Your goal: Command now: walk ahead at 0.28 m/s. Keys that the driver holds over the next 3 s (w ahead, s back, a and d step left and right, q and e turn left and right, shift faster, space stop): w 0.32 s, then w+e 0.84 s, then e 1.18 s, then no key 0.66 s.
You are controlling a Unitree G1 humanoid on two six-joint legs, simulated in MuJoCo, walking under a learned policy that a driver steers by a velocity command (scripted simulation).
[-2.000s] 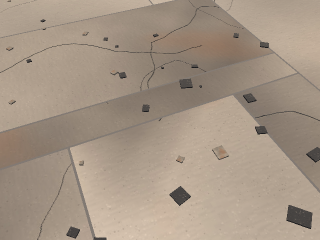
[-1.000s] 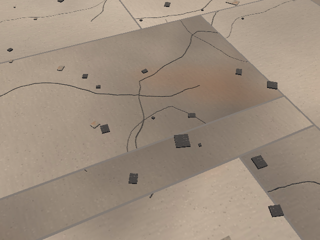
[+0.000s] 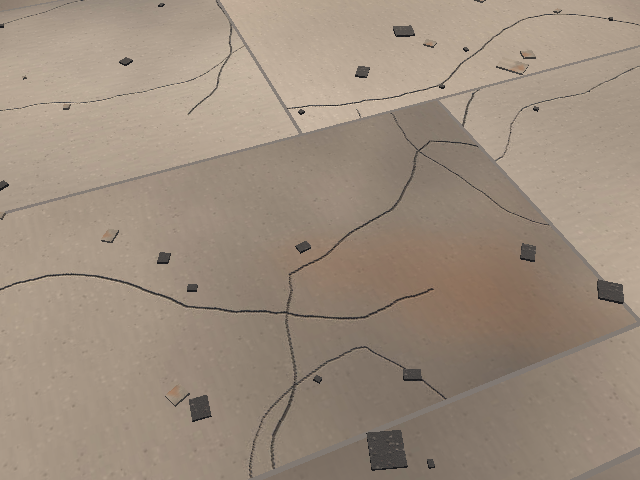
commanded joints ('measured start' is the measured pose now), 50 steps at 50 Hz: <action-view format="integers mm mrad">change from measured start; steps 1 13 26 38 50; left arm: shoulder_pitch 194 237 135 -127 203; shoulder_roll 52 125 90 12 256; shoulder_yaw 14 33 45 36 109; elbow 40 25 -47 -189 -234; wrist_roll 13 -9 -59 -26 -23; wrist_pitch -16 -92 -110 -54 -51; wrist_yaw -4 -4 -8 -56 -66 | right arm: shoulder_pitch -106 -235 92 108 103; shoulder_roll -137 -36 -129 -150 -133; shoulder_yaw -35 -18 -38 -44 -20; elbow -75 -103 -27 14 -113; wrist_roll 19 12 -7 -25 17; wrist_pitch -12 -69 -92 -94 -128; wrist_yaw -10 38 35 -7 19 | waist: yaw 90 75 -75 -37 109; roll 108 -134 124 37 -130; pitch -17 85 -67 112 -332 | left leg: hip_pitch -131 -279 446 256 -407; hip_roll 165 55 364 284 11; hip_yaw -192 -4 -413 82 -129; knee -222 213 -211 -340 1002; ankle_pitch -522 13 -242 160 -467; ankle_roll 64 -39 136 106 -51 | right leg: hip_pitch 203 244 -451 -406 717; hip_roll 24 -186 -73 -94 -292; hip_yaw -39 156 128 48 843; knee -164 -534 639 159 -370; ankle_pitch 15 135 -21 399 -41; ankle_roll -73 -139 -39 -28 -401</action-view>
